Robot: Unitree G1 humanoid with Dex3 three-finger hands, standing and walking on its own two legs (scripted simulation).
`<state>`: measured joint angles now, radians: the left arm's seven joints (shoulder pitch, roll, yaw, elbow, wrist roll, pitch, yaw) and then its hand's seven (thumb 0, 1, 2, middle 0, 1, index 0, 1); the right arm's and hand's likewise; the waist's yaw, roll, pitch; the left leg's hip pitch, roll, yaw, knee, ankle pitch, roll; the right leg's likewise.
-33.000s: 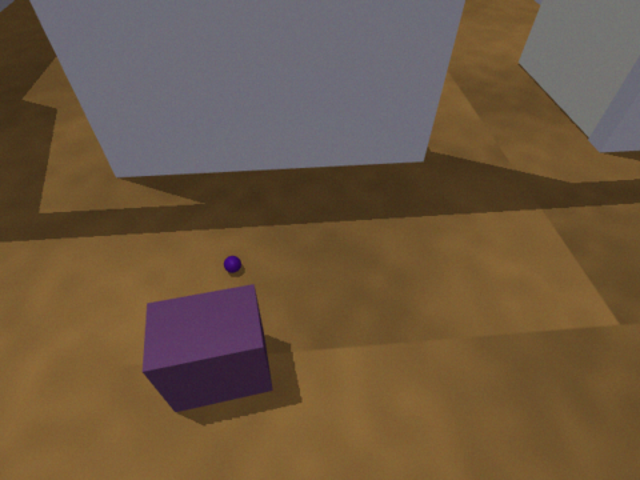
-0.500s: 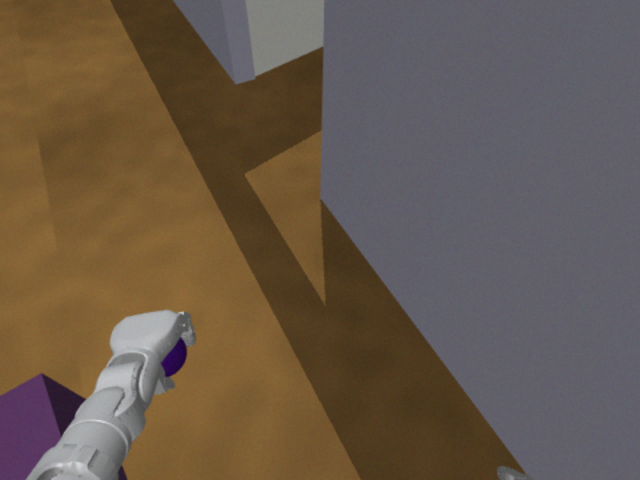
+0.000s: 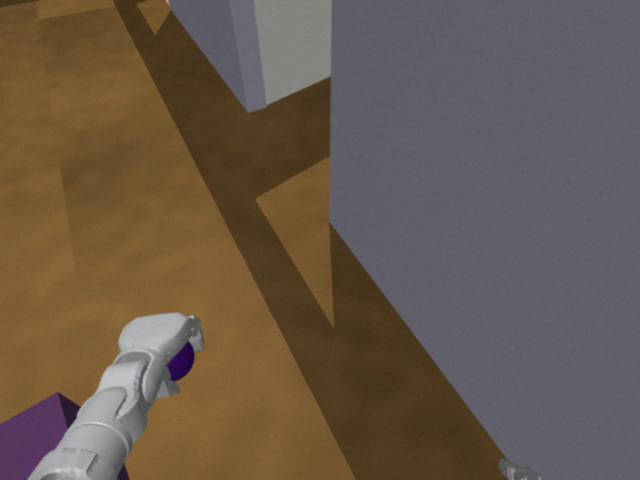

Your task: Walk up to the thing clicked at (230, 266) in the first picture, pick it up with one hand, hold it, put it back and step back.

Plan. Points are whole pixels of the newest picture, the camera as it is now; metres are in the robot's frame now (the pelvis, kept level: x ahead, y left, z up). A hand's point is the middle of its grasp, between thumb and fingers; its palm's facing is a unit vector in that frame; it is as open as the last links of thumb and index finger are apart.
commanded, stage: hold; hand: left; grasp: from above
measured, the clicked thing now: (170, 357) +0.32 +0.23 -0.08
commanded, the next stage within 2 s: crouch in 1.38 s
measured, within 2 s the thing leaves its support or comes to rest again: neither
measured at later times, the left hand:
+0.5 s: hand (163, 385) +0.27 +0.21 -0.04, palm faces -0.47 -0.06 -0.88, open 8.5 cm
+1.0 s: hand (157, 383) +0.27 +0.22 -0.03, palm faces -0.47 -0.07 -0.88, open 8.5 cm
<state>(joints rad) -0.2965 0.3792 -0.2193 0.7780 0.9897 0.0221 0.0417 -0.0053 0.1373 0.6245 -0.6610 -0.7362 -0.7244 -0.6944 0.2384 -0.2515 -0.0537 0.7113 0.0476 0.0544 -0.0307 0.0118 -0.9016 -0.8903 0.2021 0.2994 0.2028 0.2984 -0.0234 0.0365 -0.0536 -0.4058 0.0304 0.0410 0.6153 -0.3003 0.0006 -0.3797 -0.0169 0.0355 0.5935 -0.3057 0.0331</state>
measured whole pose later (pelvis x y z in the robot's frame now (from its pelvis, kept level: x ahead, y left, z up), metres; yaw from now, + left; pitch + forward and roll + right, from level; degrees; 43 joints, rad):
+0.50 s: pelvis -0.02 -0.01 +0.01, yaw +0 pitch +2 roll +0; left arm -0.26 0.38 -0.23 0.72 0.98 0.01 0.01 0.00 0.14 0.65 -0.64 -0.76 -0.70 -0.73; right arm 0.20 -0.26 -0.04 0.70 0.05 0.06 -0.04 0.01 -0.91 -0.89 0.20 0.30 0.20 0.30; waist -0.01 0.05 -0.02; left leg -0.32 0.03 0.04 0.53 -0.23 -0.01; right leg -0.31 -0.02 0.03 0.53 -0.25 0.02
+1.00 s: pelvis -0.02 -0.01 +0.01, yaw +0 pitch +0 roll +0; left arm -0.25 0.40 -0.23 0.64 0.97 0.01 -0.05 0.00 0.14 0.66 -0.62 -0.78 -0.68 -0.74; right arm 0.17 -0.25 -0.02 0.69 0.06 0.06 -0.05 0.01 -0.91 -0.89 0.20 0.30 0.20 0.30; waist 0.01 0.05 0.00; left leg -0.28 0.03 0.04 0.48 -0.21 0.00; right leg -0.27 -0.02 0.04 0.49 -0.23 0.03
